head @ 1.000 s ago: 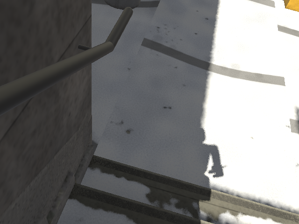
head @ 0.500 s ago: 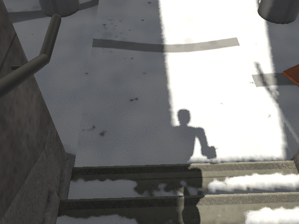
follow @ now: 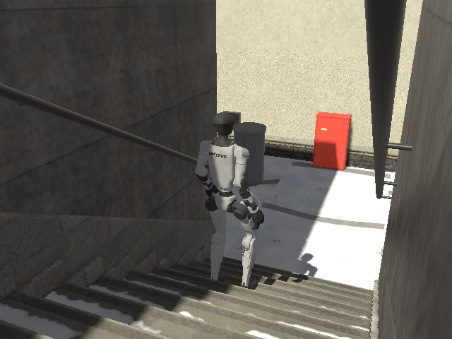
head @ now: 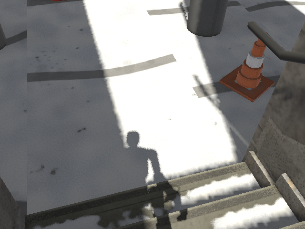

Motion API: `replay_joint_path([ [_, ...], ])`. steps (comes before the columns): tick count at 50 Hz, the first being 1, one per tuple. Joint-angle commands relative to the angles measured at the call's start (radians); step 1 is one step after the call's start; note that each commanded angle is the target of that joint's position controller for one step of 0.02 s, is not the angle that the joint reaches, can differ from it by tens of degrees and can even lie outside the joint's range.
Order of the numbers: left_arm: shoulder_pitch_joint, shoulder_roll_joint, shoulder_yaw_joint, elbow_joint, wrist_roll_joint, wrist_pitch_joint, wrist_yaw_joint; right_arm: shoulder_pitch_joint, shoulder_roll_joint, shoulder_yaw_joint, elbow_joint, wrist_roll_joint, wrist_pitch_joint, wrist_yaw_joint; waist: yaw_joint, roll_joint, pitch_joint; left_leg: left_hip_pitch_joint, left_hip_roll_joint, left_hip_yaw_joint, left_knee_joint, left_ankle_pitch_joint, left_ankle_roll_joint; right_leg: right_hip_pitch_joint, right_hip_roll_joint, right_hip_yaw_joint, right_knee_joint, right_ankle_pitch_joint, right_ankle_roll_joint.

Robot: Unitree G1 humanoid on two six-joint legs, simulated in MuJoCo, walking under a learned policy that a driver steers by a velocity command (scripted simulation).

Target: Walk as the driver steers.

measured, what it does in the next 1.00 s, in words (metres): goes down, turning left: right foot, then left foot 0.15 m lower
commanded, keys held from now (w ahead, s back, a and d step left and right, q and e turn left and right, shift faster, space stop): w+q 0.76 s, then w+e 0.24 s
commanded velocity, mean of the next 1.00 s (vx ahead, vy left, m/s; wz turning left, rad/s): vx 0.46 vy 0.00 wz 0.38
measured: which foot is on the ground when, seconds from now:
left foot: down 0.00-0.10, up 0.12-0.56, down 0.58-1.00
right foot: up 0.00-0.08, down 0.10-0.58, up 0.60-1.00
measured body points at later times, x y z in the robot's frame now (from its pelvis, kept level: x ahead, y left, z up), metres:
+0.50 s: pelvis +0.18 -0.02 -0.07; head +0.21 -0.02 +0.38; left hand +0.07 +0.24 -0.20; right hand +0.41 -0.22 -0.18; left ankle +0.29 +0.14 -0.78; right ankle +0.00 -0.13 -0.74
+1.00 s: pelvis +0.45 +0.03 -0.26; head +0.45 +0.04 +0.19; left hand +0.48 +0.33 -0.35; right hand +0.60 -0.20 -0.38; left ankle +0.26 +0.08 -0.89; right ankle +0.61 -0.03 -0.98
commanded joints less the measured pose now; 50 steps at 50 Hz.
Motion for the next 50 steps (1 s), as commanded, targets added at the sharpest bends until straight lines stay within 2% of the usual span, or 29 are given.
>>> replay_joint_path([
  [1, -0.157, 0.067, 0.018, -0.106, -0.007, -0.063, -0.006, 0.015, -0.175, -0.043, -0.068, 0.018, -0.015, -0.009, -0.017, 0.168, 0.157, 0.04, 0.259, -0.392, -0.226, -0.212, 0.2, -0.114, 0.031, -0.055, -0.115, -0.118, -0.03],
  [4, 0.082, 0.071, 0.036, 0.007, 0.028, -0.093, -0.02, -0.022, -0.202, -0.055, -0.07, 0.041, -0.004, -0.009, 0.115, 0.115, 0.051, -0.159, 0.206, -0.345, -0.036, -0.045, 0.171, 0.273, 0.047, -0.078, -0.238, 0.045, -0.092],
  [5, 0.213, 0.106, 0.054, 0.038, 0.034, -0.098, -0.022, -0.079, -0.141, -0.037, -0.098, 0.031, -0.013, -0.008, 0.188, 0.055, 0.023, -0.346, 0.139, -0.286, 0.141, -0.015, 0.113, 0.473, -0.051, 0.027, -0.27, 0.084, -0.124],
  [6, 0.336, 0.211, 0.085, 0.06, 0.045, -0.09, -0.023, -0.082, -0.062, -0.018, -0.122, 0.004, -0.042, -0.001, 0.195, -0.184, -0.039, -0.586, -0.013, -0.14, 0.477, -0.202, 0.046, 0.67, -0.257, 0.331, -0.337, 0.192, -0.195],
  [7, 0.34, 0.221, 0.093, 0.078, 0.048, -0.099, -0.033, -0.076, -0.103, -0.035, -0.157, 0.022, -0.068, 0.0, 0.155, -0.232, 0.002, -0.742, -0.013, -0.204, 0.627, -0.346, 0.029, 0.613, -0.381, 0.53, -0.381, 0.148, -0.298],
  [8, 0.27, 0.15, 0.076, 0.061, 0.019, -0.107, -0.034, -0.082, -0.175, -0.06, -0.135, 0.012, -0.064, 0.004, 0.126, -0.135, 0.086, -0.804, 0.045, -0.219, 0.719, -0.279, 0.025, 0.555, -0.383, 0.451, -0.394, 0.148, -0.296],
  [10, 0.155, 0.089, 0.061, 0.047, 0.013, -0.108, -0.041, -0.057, -0.179, -0.079, -0.073, 0.005, -0.036, 0.0, 0.094, -0.065, 0.084, -0.769, 0.096, -0.223, 0.754, -0.076, 0.011, 0.501, -0.258, 0.234, -0.381, 0.282, -0.196],
  [12, 0.137, 0.103, 0.066, 0.071, 0.048, -0.121, -0.039, -0.04, -0.163, -0.076, -0.051, -0.008, -0.017, 0.013, 0.082, -0.057, 0.06, -0.693, 0.11, -0.222, 0.768, 0.098, -0.013, 0.432, -0.214, 0.092, -0.337, 0.642, -0.174],
  [14, 0.106, 0.12, 0.073, 0.087, 0.066, -0.144, -0.041, -0.042, -0.178, -0.082, -0.057, 0.003, -0.01, 0.023, 0.049, -0.001, 0.082, -0.639, 0.102, -0.205, 0.696, 0.281, -0.027, 0.328, -0.166, 0.004, -0.354, 0.605, -0.166],
  [17, 0.095, 0.131, 0.068, 0.117, 0.068, -0.155, -0.001, -0.175, -0.172, -0.086, -0.108, -0.008, -0.043, 0.033, 0.063, -0.024, 0.152, -0.52, 0.075, -0.148, 0.397, 0.619, -0.037, 0.15, -0.099, -0.141, -0.327, 0.487, -0.095],
  [20, 0.207, 0.105, 0.05, 0.185, 0.069, -0.15, 0.021, -0.296, -0.081, -0.057, -0.148, -0.024, -0.054, 0.082, 0.136, -0.005, 0.145, -0.328, 0.041, -0.043, 0.227, 0.862, -0.035, 0.051, -0.079, -0.204, -0.215, 0.337, -0.07],
  [23, 0.218, 0.098, 0.043, 0.194, 0.027, -0.12, 0.021, -0.371, -0.06, -0.036, -0.194, -0.027, -0.019, 0.099, 0.15, -0.027, 0.187, -0.293, 0.011, 0.016, 0.132, 0.825, -0.03, 0.039, -0.113, -0.219, -0.035, 0.287, -0.104],
  [25, 0.133, 0.14, 0.045, 0.154, 0.037, -0.12, 0.0, -0.205, -0.137, -0.057, -0.131, -0.044, 0.007, 0.092, 0.063, -0.053, 0.091, -0.29, 0.014, 0.013, 0.347, 0.723, 0.016, 0.12, -0.189, -0.159, 0.187, 0.477, -0.117],
  [26, 0.119, 0.128, 0.039, 0.133, 0.013, -0.105, 0.0, -0.25, -0.129, -0.05, -0.142, -0.021, 0.005, 0.081, 0.086, -0.034, 0.174, -0.32, 0.011, 0.061, 0.074, 0.487, 0.005, 0.142, -0.186, -0.167, 0.258, 0.565, -0.085],
  [28, 0.191, 0.171, 0.046, 0.189, 0.027, -0.098, -0.001, -0.087, -0.166, -0.082, -0.088, -0.023, -0.007, 0.064, -0.011, -0.005, 0.053, 0.03, -0.023, 0.101, -0.014, 0.471, 0.061, 0.12, -0.167, -0.125, 0.64, 0.804, -0.084],
  [29, 0.104, 0.182, 0.051, 0.193, 0.018, -0.106, 0.003, 0.112, -0.193, -0.086, -0.017, -0.032, -0.013, 0.064, -0.143, 0.136, 0.032, 0.244, 0.079, -0.025, -0.186, 0.767, 0.173, -0.055, -0.066, -0.178, 1.175, 0.255, -0.038],
  [30, 0.245, 0.051, 0.02, 0.145, 0.06, -0.137, -0.012, 0.138, -0.314, -0.081, -0.008, -0.05, -0.023, 0.059, -0.005, 0.387, -0.112, 0.688, 0.226, -0.223, 0.357, 1.322, 0.274, -0.557, 0.01, -0.09, 1.513, -0.595, -0.005],
  [31, 0.224, 0.122, 0.015, 0.061, 0.053, -0.164, -0.036, 0.195, -0.299, -0.08, -0.024, -0.009, -0.01, 0.057, -0.054, 0.27, -0.315, 0.766, 0.322, -0.411, 0.31, 1.228, 0.417, -0.637, -0.002, 0.056, 1.392, -0.563, 0.029],
  [32, 0.121, 0.201, 0.04, 0.021, 0.019, -0.162, -0.04, 0.156, -0.282, -0.082, -0.06, -0.012, 0.0, 0.058, -0.064, 0.061, -0.285, 0.675, 0.36, -0.511, 0.136, 0.745, 0.427, -0.684, -0.02, 0.11, 1.185, -0.395, 0.017],
  [33, 0.073, 0.157, 0.034, -0.031, -0.012, -0.154, -0.028, 0.04, -0.335, -0.107, -0.041, 0.006, 0.01, 0.048, 0.042, 0.057, -0.131, 0.452, 0.38, -0.7, 0.018, 0.166, 0.425, -0.76, -0.034, 0.088, 1.05, -0.28, 0.013],
  [34, 0.046, 0.207, 0.056, -0.003, -0.022, -0.146, 0.0, -0.104, -0.238, -0.075, -0.093, 0.018, -0.003, 0.033, 0.103, -0.072, 0.022, 0.189, 0.364, -0.701, -0.001, -0.013, 0.36, -0.729, -0.088, 0.128, 0.832, -0.076, 0.009],
  [36, 0.029, 0.185, 0.059, -0.016, 0.023, -0.108, 0.016, -0.238, -0.173, -0.046, -0.14, 0.002, -0.025, 0.006, 0.179, -0.05, 0.152, -0.263, 0.284, -0.617, -0.009, 0.118, 0.316, -0.531, -0.09, 0.106, 0.639, 0.03, 0.064],
  [38, 0.079, 0.098, 0.044, 0.013, 0.086, -0.103, 0.011, -0.169, -0.199, -0.052, -0.105, -0.021, -0.033, -0.041, 0.171, -0.046, 0.062, -0.445, 0.142, -0.426, 0.08, 0.47, 0.254, -0.19, -0.025, 0.02, 0.453, 0.337, 0.082],
  [39, 0.182, 0.088, 0.047, 0.068, 0.071, -0.107, -0.007, -0.117, -0.202, -0.053, -0.06, -0.028, -0.035, -0.047, 0.186, 0.043, -0.012, -0.397, 0.145, -0.381, 0.13, 0.55, 0.234, -0.125, -0.012, 0.022, 0.513, 0.467, 0.072],
  [40, 0.074, 0.156, 0.062, 0.035, 0.059, -0.13, -0.029, -0.048, -0.142, -0.038, -0.029, 0.007, -0.052, -0.055, 0.134, 0.043, -0.012, -0.266, 0.11, -0.342, 0.194, 0.308, 0.204, -0.283, -0.043, 0.085, 0.36, 0.661, 0.051],
  [42, -0.105, 0.113, 0.037, -0.021, 0.095, -0.137, -0.049, -0.035, -0.124, -0.028, -0.02, 0.013, -0.06, -0.086, 0.072, 0.01, 0.052, -0.333, 0.041, -0.247, 0.238, -0.03, 0.15, -0.205, -0.022, 0.056, 0.003, 0.93, 0.022],
  [44, -0.197, 0.04, 0.019, -0.071, 0.081, -0.116, -0.065, 0.003, -0.128, -0.028, 0.009, -0.01, -0.033, -0.098, 0.027, 0.137, 0.026, -0.367, 0.044, -0.22, 0.251, -0.057, 0.124, -0.052, 0.022, 0.028, -0.09, 0.905, 0.021],
  [49, -0.113, 0.13, 0.057, -0.039, 0.031, -0.109, -0.088, 0.027, -0.146, -0.033, 0.009, -0.017, -0.024, -0.068, 0.015, 0.151, 0.154, -0.142, 0.171, -0.344, 0.493, 0.069, 0.138, -0.231, -0.041, 0.076, -0.188, 0.567, -0.047],
  [50, 0.044, 0.149, 0.076, 0.038, 0.034, -0.109, -0.087, -0.011, -0.156, -0.036, 0.022, -0.026, -0.025, -0.058, 0.094, 0.185, 0.111, -0.256, 0.183, -0.338, 0.58, 0.188, 0.136, -0.013, -0.007, 0.006, -0.051, 0.515, -0.05],
])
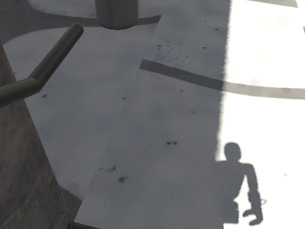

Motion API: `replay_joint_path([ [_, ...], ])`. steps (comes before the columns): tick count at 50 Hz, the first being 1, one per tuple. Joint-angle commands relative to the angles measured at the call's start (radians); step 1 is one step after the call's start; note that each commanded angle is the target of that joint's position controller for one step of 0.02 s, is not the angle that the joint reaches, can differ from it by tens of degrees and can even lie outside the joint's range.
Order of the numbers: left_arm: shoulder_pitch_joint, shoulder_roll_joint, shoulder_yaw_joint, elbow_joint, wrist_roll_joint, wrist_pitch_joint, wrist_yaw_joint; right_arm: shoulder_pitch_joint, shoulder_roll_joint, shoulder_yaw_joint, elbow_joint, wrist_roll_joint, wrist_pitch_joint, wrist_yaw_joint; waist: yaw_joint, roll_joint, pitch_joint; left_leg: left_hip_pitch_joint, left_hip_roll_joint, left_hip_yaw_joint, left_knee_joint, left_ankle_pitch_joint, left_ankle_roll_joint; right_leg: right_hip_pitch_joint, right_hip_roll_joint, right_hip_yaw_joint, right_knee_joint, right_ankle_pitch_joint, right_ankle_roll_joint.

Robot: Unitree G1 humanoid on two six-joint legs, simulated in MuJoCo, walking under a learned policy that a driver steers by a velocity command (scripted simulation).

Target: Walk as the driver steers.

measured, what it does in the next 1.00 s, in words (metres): goes down, turning right: right foot 0.15 m lower, then left foot 0.15 m lower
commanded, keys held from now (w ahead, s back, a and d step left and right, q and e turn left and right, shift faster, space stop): w+e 0.54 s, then e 0.10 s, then no key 0.08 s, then q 0.28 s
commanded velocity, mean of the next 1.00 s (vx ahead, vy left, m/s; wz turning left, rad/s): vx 0.37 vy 0.00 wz -0.32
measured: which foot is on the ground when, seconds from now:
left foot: down 0.00-0.04, up 0.06-0.54, down 0.56-1.00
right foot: up 0.00-0.02, down 0.04-0.56, up 0.58-1.00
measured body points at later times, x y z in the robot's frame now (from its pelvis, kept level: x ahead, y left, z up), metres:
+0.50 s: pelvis +0.28 -0.05 -0.12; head +0.29 -0.07 +0.33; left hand +0.31 +0.21 -0.24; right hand +0.46 -0.33 -0.17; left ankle +0.45 +0.03 -0.85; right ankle +0.10 -0.12 -0.79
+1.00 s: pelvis +0.49 -0.12 -0.25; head +0.51 -0.12 +0.20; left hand +0.80 -0.02 -0.31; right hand +0.32 -0.30 -0.38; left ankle +0.42 +0.03 -0.94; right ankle +0.56 -0.30 -0.96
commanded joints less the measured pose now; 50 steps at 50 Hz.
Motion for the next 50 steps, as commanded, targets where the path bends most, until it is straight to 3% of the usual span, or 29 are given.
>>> replay_joint_path([
  [1, 0.252, 0.102, 0.052, 0.074, 0.001, -0.017, -0.008, 0.006, -0.079, -0.013, 0.012, -0.005, -0.006, 0.024, 0.1, 0.215, 0.105, -0.133, 0.24, -0.16, 0.073, 0.964, 0.149, 0.24, -0.019, -0.039, -0.109, -0.264, -0.092],
  [2, 0.463, 0.125, 0.068, 0.153, 0.016, -0.025, -0.018, -0.053, -0.092, -0.018, 0.036, 0.006, -0.027, 0.034, 0.226, 0.152, 0.041, -0.198, 0.172, -0.075, 0.438, 1.013, 0.096, 0.484, -0.038, -0.027, -0.194, -0.105, -0.167],
  [3, 0.601, 0.126, 0.046, 0.251, 0.033, -0.026, -0.031, 0.052, -0.011, -0.006, 0.039, -0.026, -0.059, 0.058, 0.173, -0.225, -0.024, -0.597, 0.013, 0.056, 0.998, 0.151, 0.019, 0.807, -0.121, 0.102, 0.093, 0.406, -0.257],
  [4, 0.513, 0.083, 0.023, 0.231, -0.004, -0.006, -0.038, 0.219, -0.029, 0.002, 0.027, -0.007, -0.09, 0.067, 0.066, -0.347, -0.11, -0.777, 0.048, 0.006, 1.101, 0.03, -0.022, 0.912, -0.178, 0.335, 0.096, 0.421, -0.311],
  [6, 0.404, 0.16, 0.048, 0.191, -0.027, 0.024, -0.014, -0.012, -0.088, -0.002, -0.083, 0.038, -0.105, 0.062, 0.084, -0.127, -0.102, -0.934, 0.087, 0.014, 0.926, 0.219, -0.049, 0.814, -0.3, 0.711, -0.195, -0.346, -0.441],
  [7, 0.283, 0.073, 0.017, 0.128, 0.017, 0.02, -0.005, -0.184, -0.14, -0.018, -0.106, 0.038, -0.077, 0.034, 0.08, 0.164, 0.01, -0.88, 0.161, -0.031, 0.74, 0.385, -0.014, 0.604, -0.283, 0.682, -0.238, -0.587, -0.379],
  [9, 0.145, 0.068, 0.001, 0.094, 0.017, -0.03, 0.009, -0.179, -0.14, -0.029, -0.136, 0.008, -0.048, 0.016, -0.03, 0.119, 0.118, -0.734, 0.229, -0.11, 0.402, 0.562, -0.003, 0.267, -0.214, 0.631, -0.203, -0.563, -0.317],
  [11, 0.173, 0.086, 0.009, 0.109, -0.004, -0.048, 0.049, -0.218, -0.128, -0.034, -0.146, -0.032, -0.061, 0.015, -0.013, 0.059, 0.148, -0.548, 0.222, -0.064, 0.038, 0.751, -0.041, 0.104, -0.066, 0.4, -0.232, -0.382, -0.264],
  [14, 0.248, 0.086, 0.016, 0.132, -0.01, -0.019, 0.091, -0.188, -0.065, -0.024, -0.142, -0.042, -0.069, 0.048, -0.004, 0.011, -0.016, -0.439, 0.178, -0.018, -0.047, 1.014, -0.069, 0.222, -0.044, 0.335, -0.111, 0.064, -0.27],
  [16, 0.387, 0.067, 0.014, 0.175, -0.042, -0.022, 0.106, -0.35, -0.09, -0.028, -0.187, -0.037, -0.095, 0.066, 0.08, 0.057, 0.014, -0.618, 0.162, -0.079, -0.312, 1.151, -0.031, 0.429, -0.021, 0.377, -0.018, -0.124, -0.235],
  [18, 0.34, 0.039, 0.005, 0.171, -0.043, -0.015, 0.103, -0.42, -0.044, -0.017, -0.212, -0.073, -0.102, 0.089, 0.094, 0.075, 0.075, -0.247, 0.102, 0.02, -0.529, 1.385, -0.023, 0.081, 0.077, 0.282, -0.045, -0.368, -0.192],
  [23, 0.34, 0.013, 0.012, 0.186, -0.045, 0.018, 0.084, -0.431, -0.046, -0.025, -0.281, -0.009, -0.097, 0.089, 0.136, -0.012, 0.118, -0.201, 0.119, -0.079, -0.728, 1.197, -0.042, 0.269, 0.101, 0.406, 0.143, -0.469, -0.216],
  [24, 0.329, 0.005, 0.009, 0.191, -0.033, 0.031, 0.101, -0.412, -0.057, -0.029, -0.279, -0.018, -0.102, 0.091, 0.134, -0.032, 0.105, -0.22, 0.151, -0.112, -0.801, 1.234, -0.032, 0.357, 0.105, 0.399, 0.236, -0.432, -0.208],
  [27, 0.259, 0.004, 0.0, 0.188, -0.029, 0.058, 0.094, -0.11, -0.077, -0.056, -0.162, -0.014, -0.106, 0.09, 0.007, 0.056, 0.004, 0.167, 0.227, -0.075, -0.972, 1.397, -0.036, 0.326, 0.171, 0.313, 0.635, -0.466, -0.165],
  [28, 0.265, -0.04, -0.013, 0.188, -0.013, 0.05, 0.071, 0.092, -0.101, -0.067, -0.086, -0.007, -0.1, 0.098, -0.051, 0.15, -0.086, 0.567, 0.3, -0.088, -0.714, 1.532, -0.016, 0.005, 0.206, 0.243, 0.91, -0.79, -0.125],
  [29, 0.403, -0.064, -0.019, 0.186, -0.042, 0.041, 0.053, 0.207, -0.112, -0.057, -0.066, -0.018, -0.101, 0.102, -0.063, 0.378, -0.215, 0.944, 0.445, -0.193, -0.38, 1.829, 0.101, -0.365, 0.291, 0.214, 1.296, -1.242, -0.076],
  [30, 0.453, -0.005, -0.023, 0.161, -0.073, 0.019, 0.051, 0.237, -0.156, -0.062, -0.05, -0.012, -0.091, 0.111, -0.054, 0.48, -0.268, 0.986, 0.565, -0.318, -0.345, 1.903, 0.205, -0.559, 0.221, 0.228, 1.487, -1.206, -0.041],
  [31, 0.392, 0.073, -0.006, 0.142, -0.067, 0.014, 0.057, 0.167, -0.116, -0.055, -0.095, -0.008, -0.072, 0.115, -0.063, 0.359, -0.217, 0.864, 0.558, -0.273, -0.407, 1.761, 0.231, -0.612, 0.143, 0.167, 1.437, -1.11, -0.025],
  [32, 0.26, 0.104, 0.001, 0.062, -0.067, 0.02, 0.075, 0.046, -0.186, -0.075, -0.097, -0.007, -0.069, 0.106, -0.013, 0.308, -0.144, 0.654, 0.63, -0.439, -0.571, 1.288, 0.342, -0.63, 0.083, 0.065, 1.45, -0.946, 0.002],
  [33, 0.184, 0.113, 0.015, 0.063, -0.046, 0.05, 0.103, -0.038, -0.115, -0.046, -0.104, -0.019, -0.064, 0.105, 0.024, 0.087, -0.014, 0.335, 0.601, -0.43, -0.695, 1.161, 0.343, -0.534, 0.051, 0.048, 1.413, -0.83, -0.004],
  [34, 0.134, 0.133, 0.026, 0.058, -0.043, 0.07, 0.12, -0.083, -0.113, -0.034, -0.11, -0.032, -0.08, 0.106, 0.047, 0.051, 0.131, 0.057, 0.536, -0.368, -0.75, 1.244, 0.32, -0.415, 0.037, 0.122, 1.211, -0.722, -0.011],
  [36, 0.138, 0.072, 0.021, 0.07, 0.007, 0.063, 0.127, -0.071, -0.082, -0.021, -0.078, -0.012, -0.109, 0.097, 0.059, 0.109, 0.143, -0.013, 0.398, -0.182, -0.701, 1.366, 0.201, -0.392, 0.032, 0.143, 0.972, -0.587, -0.031],
  [37, 0.089, 0.056, 0.02, 0.031, 0.0, 0.047, 0.116, -0.099, -0.073, -0.016, -0.072, -0.018, -0.098, 0.076, 0.081, 0.11, 0.143, -0.167, 0.281, -0.024, -0.758, 1.342, 0.15, -0.205, 0.023, 0.104, 0.602, -0.411, -0.031],
  [39, 0.009, -0.1, -0.019, 0.013, 0.022, 0.025, 0.075, -0.047, -0.033, 0.001, -0.009, 0.0, -0.071, 0.052, 0.067, 0.181, 0.023, -0.163, 0.222, 0.018, -0.746, 1.552, 0.126, 0.073, 0.019, -0.045, 0.343, -0.184, -0.003],
  [41, 0.143, -0.065, -0.006, 0.062, 0.023, 0.028, 0.048, -0.07, -0.1, -0.013, 0.013, -0.004, -0.065, 0.05, 0.128, 0.213, -0.062, -0.105, 0.253, 0.002, -0.676, 1.666, 0.128, 0.179, 0.025, -0.036, 0.428, -0.114, 0.007],
  [42, 0.009, -0.002, 0.008, 0.032, 0.033, 0.018, 0.039, 0.042, -0.106, -0.024, 0.048, 0.033, -0.071, 0.031, 0.044, 0.164, -0.011, 0.088, 0.259, -0.06, -0.613, 1.349, 0.138, -0.067, 0.0, 0.031, 0.319, 0.026, -0.003],
  [44, -0.193, -0.013, 0.002, -0.039, 0.023, -0.002, 0.032, 0.162, -0.047, -0.008, 0.075, 0.033, -0.066, 0.019, -0.032, 0.139, 0.061, 0.29, 0.296, -0.204, -0.507, 1.199, 0.15, -0.322, -0.015, 0.067, 0.166, -0.064, -0.011],
  [47, -0.315, 0.0, -0.001, -0.081, -0.008, -0.024, 0.011, 0.216, -0.064, -0.028, 0.058, -0.002, -0.045, 0.021, -0.065, 0.154, 0.038, 0.346, 0.309, -0.34, -0.407, 1.073, 0.196, -0.375, 0.001, 0.107, 0.103, -0.202, -0.008],
  [50, -0.327, -0.045, -0.014, -0.096, 0.005, -0.046, -0.014, 0.182, -0.072, -0.039, 0.024, 0.039, -0.004, 0.006, -0.076, 0.07, 0.116, 0.041, 0.197, -0.258, -0.359, 0.796, 0.159, -0.069, 0.043, 0.048, -0.169, 0.136, 0.023],
])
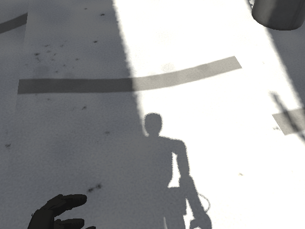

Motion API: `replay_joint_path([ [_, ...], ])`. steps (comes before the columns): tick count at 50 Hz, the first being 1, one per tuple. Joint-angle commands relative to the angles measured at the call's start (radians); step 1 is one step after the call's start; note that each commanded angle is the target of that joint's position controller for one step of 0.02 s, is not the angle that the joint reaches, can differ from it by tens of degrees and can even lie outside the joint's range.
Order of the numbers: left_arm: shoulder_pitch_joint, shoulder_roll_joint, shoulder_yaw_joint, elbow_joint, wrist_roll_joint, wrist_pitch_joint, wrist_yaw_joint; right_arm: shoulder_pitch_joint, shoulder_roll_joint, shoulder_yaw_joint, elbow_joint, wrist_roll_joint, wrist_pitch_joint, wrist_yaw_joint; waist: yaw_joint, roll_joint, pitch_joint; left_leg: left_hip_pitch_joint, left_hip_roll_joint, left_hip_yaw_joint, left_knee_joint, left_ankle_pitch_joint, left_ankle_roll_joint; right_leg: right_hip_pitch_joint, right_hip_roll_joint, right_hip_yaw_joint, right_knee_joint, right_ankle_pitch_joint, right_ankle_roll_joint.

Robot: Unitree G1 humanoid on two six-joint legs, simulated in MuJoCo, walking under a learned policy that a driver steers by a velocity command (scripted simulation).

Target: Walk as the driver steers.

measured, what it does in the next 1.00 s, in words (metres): goes down, turning left: right foot 0.15 m lower, then left foot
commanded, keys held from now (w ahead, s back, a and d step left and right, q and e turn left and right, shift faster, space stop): q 0.40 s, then w+q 0.28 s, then w+e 0.32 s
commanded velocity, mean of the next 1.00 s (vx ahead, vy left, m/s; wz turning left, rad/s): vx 0.21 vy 0.00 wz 0.35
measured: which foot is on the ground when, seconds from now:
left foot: down 0.00-0.12, up 0.14-0.80, down 0.82-1.00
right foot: up 0.00-0.08, down 0.10-0.78, up 0.80-1.00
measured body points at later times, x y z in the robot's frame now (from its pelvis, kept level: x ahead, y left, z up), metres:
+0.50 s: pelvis +0.08 -0.02 -0.11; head +0.10 -0.04 +0.34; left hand +0.04 +0.27 -0.22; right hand +0.36 -0.19 -0.18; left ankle +0.04 +0.12 -0.55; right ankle +0.13 -0.14 -0.85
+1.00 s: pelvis +0.12 +0.19 -0.15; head +0.08 +0.22 +0.30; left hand +0.18 +0.47 -0.28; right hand +0.07 -0.11 -0.26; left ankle +0.17 +0.28 -0.84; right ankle +0.23 +0.02 -0.65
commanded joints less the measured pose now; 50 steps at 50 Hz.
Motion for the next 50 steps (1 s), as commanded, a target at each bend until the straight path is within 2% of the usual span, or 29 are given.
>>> replay_joint_path([
  [1, -0.05, 0.0, 0.004, -0.087, -0.002, -0.028, -0.02, -0.015, -0.149, -0.043, -0.07, 0.005, 0.03, -0.022, 0.032, 0.095, 0.084, -0.119, 0.151, -0.296, -0.028, 0.496, 0.145, 0.122, 0.015, 0.005, -0.241, 0.205, 0.004],
  [4, 0.185, 0.021, 0.033, -0.02, -0.009, -0.003, 0.007, -0.068, -0.11, -0.043, -0.099, -0.008, 0.038, -0.005, 0.11, 0.049, 0.047, -0.173, 0.044, -0.227, 0.232, 0.393, 0.072, 0.434, -0.009, -0.076, -0.483, 0.299, -0.002],
  [5, 0.303, 0.052, 0.046, 0.026, 0.009, 0.0, 0.016, -0.037, -0.089, -0.043, -0.093, -0.01, 0.032, 0.012, 0.131, 0.021, -0.004, -0.302, 0.015, -0.181, 0.412, 0.256, 0.028, 0.638, -0.065, -0.089, -0.421, 0.452, -0.003],
  [6, 0.49, 0.093, 0.054, 0.078, 0.023, 0.008, 0.023, -0.047, -0.058, -0.037, -0.097, -0.006, 0.026, 0.019, 0.209, -0.076, -0.126, -0.542, -0.034, -0.089, 0.723, -0.215, -0.037, 0.945, -0.216, -0.02, -0.258, 0.969, -0.04],
  [7, 0.502, 0.164, 0.057, 0.103, 0.025, 0.016, 0.011, 0.056, -0.055, -0.017, -0.136, 0.006, 0.028, 0.023, 0.157, -0.181, -0.311, -0.716, -0.031, -0.135, 1.073, -0.464, -0.087, 1.188, -0.395, 0.087, 0.048, 1.225, -0.18],
  [8, 0.444, 0.167, 0.052, 0.103, 0.007, 0.032, -0.002, 0.053, -0.091, -0.01, -0.174, 0.005, 0.021, 0.031, 0.134, -0.164, -0.379, -0.845, 0.03, -0.142, 1.201, -0.409, -0.12, 1.186, -0.442, 0.137, 0.076, 1.139, -0.262],
  [10, 0.319, 0.149, 0.034, 0.069, 0.014, 0.042, 0.002, -0.087, -0.133, -0.015, -0.223, -0.011, 0.028, 0.021, 0.113, 0.033, -0.33, -0.871, 0.073, -0.075, 1.28, -0.224, -0.157, 0.922, -0.421, 0.106, -0.017, 0.776, -0.329],
  [12, 0.164, 0.227, 0.037, 0.057, 0.054, 0.065, 0.03, -0.191, -0.086, 0.008, -0.304, -0.006, 0.073, -0.017, 0.028, 0.024, -0.217, -0.786, 0.095, -0.062, 1.385, -0.057, -0.18, 0.54, -0.541, 0.229, -0.216, 0.448, -0.427],
  [14, 0.134, 0.156, 0.001, 0.031, 0.064, 0.075, 0.045, -0.213, -0.167, -0.029, -0.295, -0.012, 0.12, -0.029, 0.024, 0.062, -0.077, -0.667, 0.049, -0.028, 1.297, 0.139, -0.181, 0.294, -0.352, 0.0, -0.252, 0.276, -0.301],
  [16, 0.187, 0.152, -0.01, 0.054, 0.049, 0.084, 0.077, -0.289, -0.11, -0.021, -0.351, -0.027, 0.12, -0.025, 0.057, -0.033, -0.021, -0.705, 0.027, -0.026, 1.271, 0.314, -0.187, 0.252, -0.294, -0.078, -0.245, 0.109, -0.229],
  [19, 0.322, 0.134, -0.025, 0.087, 0.036, 0.096, 0.118, -0.382, -0.078, -0.006, -0.449, -0.031, 0.106, 0.007, 0.1, -0.07, -0.042, -0.822, 0.028, -0.018, 1.338, 0.352, -0.2, 0.36, -0.299, -0.081, -0.202, 0.083, -0.244],
  [22, 0.422, 0.174, -0.002, 0.095, 0.03, 0.081, 0.122, -0.449, -0.094, -0.004, -0.498, -0.026, 0.099, 0.018, 0.153, -0.079, -0.062, -0.942, 0.071, -0.036, 1.348, 0.336, -0.184, 0.5, -0.324, -0.042, -0.192, -0.241, -0.23],
  [26, 0.484, 0.167, 0.015, 0.091, 0.014, 0.06, 0.116, -0.542, -0.09, -0.006, -0.561, -0.007, 0.091, 0.037, 0.192, -0.117, 0.026, -1.04, 0.143, -0.039, 1.293, 0.325, -0.153, 0.47, -0.37, 0.056, -0.226, -0.735, -0.191],
  [30, 0.474, 0.248, 0.053, 0.066, 0.015, 0.038, 0.117, -0.61, -0.09, -0.003, -0.609, 0.005, 0.077, 0.049, 0.209, -0.115, 0.064, -1.012, 0.219, -0.068, 1.176, 0.257, -0.136, 0.417, -0.433, 0.058, -0.247, -0.802, -0.159],
  [32, 0.437, 0.239, 0.06, 0.056, 0.0, 0.036, 0.115, -0.637, -0.102, -0.009, -0.623, 0.02, 0.076, 0.062, 0.211, -0.124, 0.079, -0.928, 0.243, -0.056, 1.042, 0.242, -0.129, 0.346, -0.424, 0.005, -0.229, -0.842, -0.12],
  [34, 0.296, 0.284, 0.078, -0.001, -0.012, 0.04, 0.113, -0.589, -0.126, -0.009, -0.608, 0.027, 0.078, 0.079, 0.153, -0.122, 0.037, -0.577, 0.278, -0.06, 0.612, 0.32, -0.096, 0.162, -0.388, -0.111, -0.244, -0.904, -0.036],
  [36, 0.332, 0.346, 0.094, 0.014, -0.013, 0.052, 0.089, -0.468, -0.134, -0.024, -0.497, 0.029, 0.078, 0.088, 0.118, -0.045, 0.022, -0.041, 0.18, 0.123, 0.267, 0.326, -0.08, -0.066, -0.351, -0.225, -0.332, -1.0, -0.025],
  [37, 0.311, 0.32, 0.084, 0.044, -0.013, 0.057, 0.08, -0.352, -0.145, -0.041, -0.432, 0.03, 0.075, 0.089, 0.032, -0.086, 0.042, 0.116, 0.145, 0.129, 0.206, 0.266, -0.049, -0.113, -0.319, -0.252, -0.335, -0.937, -0.014],
  [38, 0.115, 0.27, 0.054, -0.011, -0.003, 0.059, 0.069, -0.18, -0.229, -0.074, -0.341, 0.014, 0.051, 0.083, -0.114, 0.001, 0.123, 0.037, 0.12, 0.058, -0.035, 0.26, -0.013, -0.075, -0.204, -0.374, -0.123, -0.76, 0.026],
  [39, 0.172, 0.265, 0.063, 0.038, 0.024, 0.043, 0.06, -0.048, -0.253, -0.097, -0.244, -0.009, 0.029, 0.071, -0.143, 0.128, 0.061, 0.228, 0.073, 0.141, 0.008, 0.323, -0.014, -0.125, -0.207, -0.339, 0.04, -0.72, -0.005],
  [40, 0.098, 0.269, 0.059, 0.056, 0.037, 0.052, 0.067, 0.21, -0.23, -0.096, -0.156, -0.032, 0.02, 0.079, -0.284, 0.227, 0.045, 0.341, 0.113, 0.06, -0.005, 0.271, -0.021, -0.228, -0.191, -0.243, 0.383, -0.93, -0.02],
  [41, 0.113, 0.123, 0.028, 0.063, -0.004, 0.068, 0.079, 0.298, -0.247, -0.09, -0.108, -0.041, 0.002, 0.094, -0.235, 0.311, 0.14, 0.109, 0.157, -0.183, 0.0, 0.012, -0.062, -0.288, -0.058, -0.036, 0.789, -1.031, -0.021],
  [42, 0.245, -0.002, 0.018, 0.137, -0.012, 0.057, 0.088, 0.219, -0.219, -0.047, -0.109, -0.022, -0.011, 0.121, -0.121, 0.395, 0.23, -0.078, 0.165, -0.323, -0.12, 0.11, -0.112, -0.346, 0.077, 0.186, 1.107, -1.042, -0.051],
  [43, 0.437, -0.067, 0.021, 0.087, -0.053, 0.051, 0.08, 0.223, -0.334, -0.067, -0.108, 0.013, -0.007, 0.124, 0.032, 0.623, 0.159, -0.057, 0.418, -0.997, -0.734, -0.42, -0.052, -0.457, 0.171, 0.218, 1.215, -0.976, -0.093],
  [44, 0.396, -0.01, 0.027, 0.066, -0.067, 0.048, 0.074, 0.092, -0.369, -0.082, -0.119, 0.037, -0.004, 0.11, 0.086, 0.447, 0.26, -0.036, 0.506, -1.251, -0.866, -0.88, -0.041, -0.629, 0.131, 0.176, 1.259, -0.813, -0.084],
  [45, 0.36, 0.029, 0.025, 0.05, -0.051, 0.044, 0.062, -0.066, -0.368, -0.093, -0.128, 0.017, 0.014, 0.092, 0.147, 0.34, 0.287, -0.094, 0.512, -1.17, -0.789, -0.823, -0.039, -0.666, 0.089, 0.15, 1.302, -0.612, -0.067],
  [47, 0.406, 0.052, 0.025, 0.088, -0.026, 0.089, 0.061, -0.238, -0.257, -0.063, -0.122, -0.029, 0.027, 0.072, 0.222, 0.301, 0.197, -0.267, 0.438, -0.792, -0.571, -0.491, -0.106, -0.532, 0.033, 0.094, 1.29, -0.436, -0.029],
  [49, 0.437, 0.068, 0.03, 0.086, -0.035, 0.124, 0.053, -0.273, -0.165, -0.033, -0.098, -0.08, 0.036, 0.051, 0.249, 0.242, 0.127, -0.385, 0.34, -0.479, -0.482, -0.315, -0.111, -0.396, 0.032, 0.036, 1.217, -0.365, -0.002],
  [50, 0.445, 0.057, 0.026, 0.088, -0.036, 0.132, 0.046, -0.22, -0.182, -0.036, -0.073, -0.086, 0.033, 0.046, 0.239, 0.188, 0.128, -0.382, 0.347, -0.444, -0.453, -0.252, -0.092, -0.376, 0.058, 0.075, 1.196, -0.369, -0.007],
])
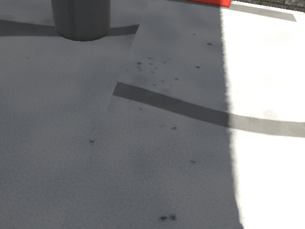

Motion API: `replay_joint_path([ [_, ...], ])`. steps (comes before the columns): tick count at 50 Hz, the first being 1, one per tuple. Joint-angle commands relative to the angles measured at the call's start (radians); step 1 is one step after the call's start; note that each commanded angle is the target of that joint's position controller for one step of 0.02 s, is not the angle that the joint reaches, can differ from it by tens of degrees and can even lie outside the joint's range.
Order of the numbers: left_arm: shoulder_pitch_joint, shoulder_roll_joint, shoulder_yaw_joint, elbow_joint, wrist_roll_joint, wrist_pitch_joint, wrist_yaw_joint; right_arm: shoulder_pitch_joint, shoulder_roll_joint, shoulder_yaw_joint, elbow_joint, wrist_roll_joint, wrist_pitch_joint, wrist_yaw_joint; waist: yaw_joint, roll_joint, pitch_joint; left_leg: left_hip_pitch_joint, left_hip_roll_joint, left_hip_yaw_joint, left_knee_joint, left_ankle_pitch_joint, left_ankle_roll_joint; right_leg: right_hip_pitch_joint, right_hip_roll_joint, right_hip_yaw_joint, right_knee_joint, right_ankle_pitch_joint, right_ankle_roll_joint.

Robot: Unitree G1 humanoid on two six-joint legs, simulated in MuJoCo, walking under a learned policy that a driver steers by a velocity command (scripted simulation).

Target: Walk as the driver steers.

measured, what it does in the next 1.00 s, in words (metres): walks ahead, turning right: right foot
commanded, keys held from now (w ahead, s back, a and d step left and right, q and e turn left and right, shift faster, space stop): w+e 0.52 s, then no key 0.48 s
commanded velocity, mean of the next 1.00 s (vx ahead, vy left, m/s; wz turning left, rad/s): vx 0.35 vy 0.00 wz -0.36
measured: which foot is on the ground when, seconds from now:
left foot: down 0.00-0.66, up 0.68-1.00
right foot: up 0.00-0.64, down 0.66-1.00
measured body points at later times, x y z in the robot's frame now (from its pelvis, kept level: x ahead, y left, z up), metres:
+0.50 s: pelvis +0.17 -0.04 +0.03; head +0.16 -0.01 +0.48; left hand +0.34 +0.18 -0.09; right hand +0.08 -0.27 -0.10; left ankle +0.07 +0.08 -0.70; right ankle +0.28 -0.28 -0.57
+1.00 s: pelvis +0.34 -0.21 +0.05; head +0.36 -0.24 +0.49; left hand +0.55 -0.04 -0.07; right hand +0.35 -0.50 -0.09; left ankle +0.47 -0.06 -0.65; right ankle +0.36 -0.28 -0.70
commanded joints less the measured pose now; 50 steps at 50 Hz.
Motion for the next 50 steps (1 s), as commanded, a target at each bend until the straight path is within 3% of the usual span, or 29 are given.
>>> replay_joint_path([
  [1, 0.205, 0.005, -0.003, -0.015, 0.003, 0.022, -0.01, -0.225, -0.1, -0.008, -0.124, -0.041, -0.042, -0.02, 0.166, 0.144, 0.079, -0.109, 0.221, -0.473, -0.566, -0.439, -0.036, -0.101, -0.041, 0.11, 0.003, 0.11, 0.001],
  [2, 0.165, -0.003, -0.004, -0.032, -0.005, 0.01, -0.014, -0.205, -0.068, 0.0, -0.114, -0.035, -0.057, -0.02, 0.161, 0.151, 0.063, -0.078, 0.21, -0.411, -0.564, -0.393, -0.021, -0.122, -0.043, 0.085, -0.022, 0.145, -0.002],
  [6, 0.161, 0.033, 0.008, -0.05, -0.008, 0.01, -0.003, -0.093, -0.188, -0.053, -0.12, 0.003, -0.078, -0.047, 0.101, 0.156, 0.031, 0.151, 0.235, -0.302, -0.628, -0.28, -0.07, -0.149, -0.045, 0.121, -0.288, 0.265, 0.052],
  [8, 0.089, 0.027, 0.013, -0.079, -0.013, 0.013, 0.004, -0.05, -0.149, -0.047, -0.118, 0.007, -0.085, -0.057, 0.059, 0.179, 0.064, 0.229, 0.246, -0.248, -0.668, -0.222, -0.068, -0.169, -0.057, 0.124, -0.402, 0.303, 0.068],
  [10, 0.013, 0.008, 0.015, -0.115, -0.017, 0.01, 0.005, -0.034, -0.06, -0.028, -0.114, 0.019, -0.087, -0.055, 0.019, 0.248, 0.104, 0.267, 0.218, -0.169, -0.676, -0.206, -0.044, -0.207, -0.061, 0.082, -0.455, 0.314, 0.058],
  [11, 0.034, -0.002, 0.013, -0.104, -0.014, 0.012, 0.007, 0.01, -0.06, -0.029, -0.105, 0.029, -0.088, -0.061, -0.002, 0.26, 0.113, 0.295, 0.214, -0.157, -0.678, -0.188, -0.029, -0.215, -0.064, 0.089, -0.471, 0.324, 0.06],
  [13, 0.043, 0.011, 0.02, -0.115, -0.026, 0.011, 0.003, 0.022, -0.08, -0.036, -0.112, 0.016, -0.091, -0.058, -0.011, 0.225, 0.14, 0.338, 0.252, -0.157, -0.692, -0.181, -0.012, -0.246, -0.082, 0.105, -0.497, 0.32, 0.059],
  [14, 0.071, -0.006, 0.012, -0.116, -0.023, 0.011, -0.003, 0.029, -0.125, -0.048, -0.118, 0.002, -0.094, -0.056, -0.007, 0.183, 0.155, 0.368, 0.296, -0.182, -0.692, -0.147, -0.01, -0.279, -0.093, 0.157, -0.512, 0.3, 0.062],
  [15, 0.083, -0.011, 0.01, -0.118, -0.017, 0.008, -0.007, 0.024, -0.127, -0.052, -0.121, 0.0, -0.095, -0.054, -0.006, 0.162, 0.156, 0.401, 0.313, -0.172, -0.688, -0.112, -0.004, -0.294, -0.1, 0.174, -0.531, 0.295, 0.059],
  [18, 0.059, -0.003, 0.01, -0.132, 0.014, 0.004, -0.01, 0.016, -0.088, -0.046, -0.133, 0.015, -0.106, -0.057, -0.026, 0.151, 0.168, 0.51, 0.335, -0.095, -0.696, -0.007, 0.039, -0.352, -0.113, 0.176, -0.565, 0.277, 0.05],
  [21, 0.034, -0.022, -0.004, -0.168, -0.004, 0.005, -0.03, 0.03, -0.053, -0.033, -0.13, 0.006, -0.101, -0.046, -0.021, 0.127, 0.197, 0.53, 0.344, -0.005, -0.666, 0.229, 0.066, -0.353, -0.138, 0.152, -0.548, 0.233, 0.02],
  [22, 0.018, -0.011, 0.001, -0.175, -0.007, 0.007, -0.028, 0.005, -0.022, -0.023, -0.128, 0.008, -0.103, -0.045, -0.019, 0.126, 0.189, 0.525, 0.323, 0.044, -0.666, 0.256, 0.075, -0.322, -0.135, 0.11, -0.545, 0.233, 0.007],
  [24, 0.026, -0.024, -0.005, -0.188, -0.012, 0.008, -0.033, -0.049, -0.054, -0.026, -0.128, -0.001, -0.102, -0.035, 0.01, 0.152, 0.201, 0.5, 0.329, 0.123, -0.645, 0.451, 0.075, -0.271, -0.166, 0.081, -0.587, 0.231, -0.013],
  [28, -0.138, -0.054, -0.028, -0.246, 0.007, -0.023, -0.057, -0.153, -0.097, -0.03, -0.158, 0.019, -0.098, -0.04, -0.015, 0.106, 0.222, 0.409, 0.294, 0.242, -0.68, 0.622, 0.09, 0.004, -0.179, -0.135, -0.906, 0.299, -0.027],
  [29, -0.165, -0.065, -0.029, -0.25, 0.006, -0.028, -0.071, -0.154, -0.102, -0.024, -0.141, 0.027, -0.099, -0.04, -0.013, 0.118, 0.189, 0.364, 0.286, 0.261, -0.665, 0.71, 0.097, 0.178, -0.145, -0.196, -1.004, 0.255, -0.037],
  [30, -0.144, -0.052, -0.02, -0.255, 0.006, -0.033, -0.077, -0.135, -0.146, -0.03, -0.122, 0.042, -0.101, -0.038, 0.01, 0.167, 0.148, 0.377, 0.295, 0.255, -0.616, 0.97, 0.109, 0.318, -0.086, -0.242, -1.035, 0.182, -0.054],
  [31, -0.045, -0.005, -0.002, -0.24, 0.011, -0.043, -0.075, -0.122, -0.194, -0.035, -0.096, 0.059, -0.103, -0.037, 0.076, 0.228, 0.098, 0.4, 0.291, 0.256, -0.488, 1.16, 0.095, 0.443, -0.039, -0.259, -1.083, 0.136, -0.085],
  [32, 0.118, 0.074, 0.037, -0.189, 0.024, -0.05, -0.072, -0.166, -0.218, -0.039, -0.112, 0.08, -0.108, -0.031, 0.173, 0.225, 0.002, 0.411, 0.273, 0.255, -0.309, 1.22, 0.079, 0.632, -0.016, -0.227, -1.207, 0.195, -0.137],
  [33, 0.23, 0.153, 0.066, -0.136, 0.033, -0.042, -0.047, -0.193, -0.206, -0.031, -0.124, 0.076, -0.128, -0.023, 0.24, 0.187, -0.085, 0.314, 0.224, 0.252, -0.125, 1.112, 0.039, 0.864, -0.023, -0.191, -1.299, 0.405, -0.158],
  [34, 0.277, 0.25, 0.07, -0.08, 0.051, -0.035, -0.021, -0.137, -0.07, 0.002, -0.171, -0.002, -0.139, -0.008, 0.137, -0.156, -0.223, -0.076, 0.079, 0.204, 0.338, -0.212, -0.044, 1.273, -0.263, 0.101, -1.08, 1.108, -0.225],
  [35, 0.3, 0.219, 0.043, -0.102, 0.089, -0.052, -0.029, 0.091, -0.031, 0.033, -0.095, 0.041, -0.156, 0.016, 0.125, -0.191, -0.612, -0.108, -0.044, -0.173, 0.61, -0.408, -0.06, 1.409, -0.535, 0.505, -1.172, 1.078, -0.462],
  [36, 0.287, 0.136, 0.033, -0.076, 0.082, -0.053, -0.045, -0.054, -0.112, 0.005, -0.093, 0.077, -0.146, 0.01, 0.192, -0.007, -0.59, -0.058, -0.026, -0.22, 0.581, -0.288, -0.055, 1.255, -0.459, 0.403, -1.322, 0.843, -0.419],
  [37, 0.155, 0.129, 0.022, -0.051, 0.041, -0.061, -0.057, -0.165, -0.069, 0.012, -0.161, 0.073, -0.128, -0.008, 0.115, -0.039, -0.354, -0.154, 0.03, -0.128, 0.491, -0.176, -0.048, 1.085, -0.422, 0.297, -1.376, 0.72, -0.347],
  [38, 0.041, 0.091, 0.008, -0.063, 0.026, -0.068, -0.057, -0.229, -0.051, 0.018, -0.173, 0.048, -0.116, -0.04, 0.08, 0.019, -0.222, -0.154, 0.069, -0.112, 0.418, -0.067, -0.053, 0.927, -0.377, 0.237, -1.41, 0.679, -0.296],
  [39, -0.028, 0.051, -0.003, -0.07, 0.032, -0.074, -0.061, -0.223, -0.064, 0.011, -0.161, 0.035, -0.097, -0.055, 0.045, 0.017, -0.163, -0.087, 0.088, -0.117, 0.368, -0.012, -0.054, 0.795, -0.342, 0.163, -1.429, 0.721, -0.276],
  [41, -0.019, 0.045, -0.003, -0.047, 0.056, -0.078, -0.068, -0.166, -0.069, 0.001, -0.142, 0.038, -0.078, -0.053, 0.006, 0.015, -0.152, 0.029, 0.085, -0.117, 0.307, 0.042, -0.051, 0.703, -0.326, 0.111, -1.478, 0.755, -0.26],
  [43, -0.044, 0.04, -0.006, -0.03, 0.07, -0.099, -0.06, -0.179, -0.064, -0.007, -0.139, 0.025, -0.072, -0.052, -0.019, 0.006, -0.121, 0.071, 0.089, -0.113, 0.229, 0.061, -0.048, 0.623, -0.311, 0.032, -1.504, 0.812, -0.264],
  [47, -0.07, 0.031, -0.012, -0.006, 0.051, -0.095, -0.027, -0.286, -0.088, -0.021, -0.16, 0.021, -0.046, -0.056, -0.007, -0.038, -0.102, 0.065, 0.086, -0.106, 0.024, 0.137, -0.073, 0.619, -0.283, -0.033, -1.527, 0.74, -0.229],
  [50, -0.072, 0.059, -0.005, 0.014, 0.044, -0.075, -0.009, -0.352, -0.089, -0.025, -0.17, 0.022, -0.037, -0.057, 0.011, -0.048, -0.092, 0.07, 0.089, -0.107, -0.114, 0.175, -0.073, 0.636, -0.282, -0.003, -1.554, 0.468, -0.197],
])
